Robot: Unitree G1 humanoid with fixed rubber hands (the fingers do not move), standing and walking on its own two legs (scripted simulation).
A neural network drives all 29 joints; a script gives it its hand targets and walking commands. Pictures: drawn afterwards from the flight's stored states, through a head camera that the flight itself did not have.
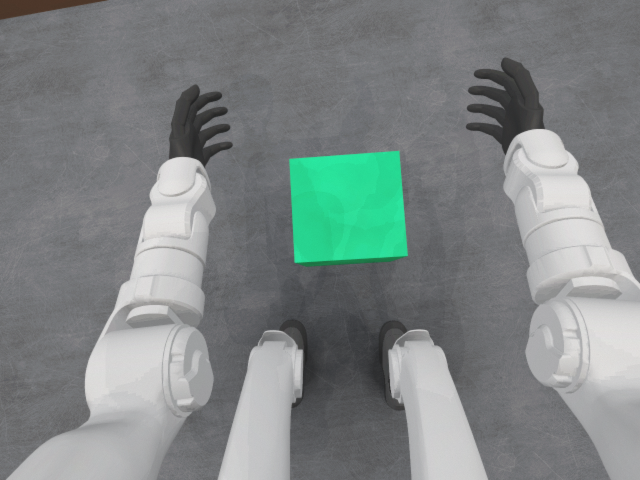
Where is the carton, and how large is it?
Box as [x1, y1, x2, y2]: [289, 151, 407, 266]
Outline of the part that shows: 398,151 289,159 295,262 306,266 390,261 407,255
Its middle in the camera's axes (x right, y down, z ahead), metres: +0.06 -0.05 +0.85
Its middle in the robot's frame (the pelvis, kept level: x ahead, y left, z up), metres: +0.47 -0.01 -0.50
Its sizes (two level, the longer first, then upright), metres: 0.210 0.200 0.250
